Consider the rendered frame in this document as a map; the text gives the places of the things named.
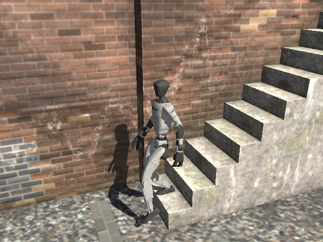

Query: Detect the stairs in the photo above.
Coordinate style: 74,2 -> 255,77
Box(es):
151,11 -> 323,230

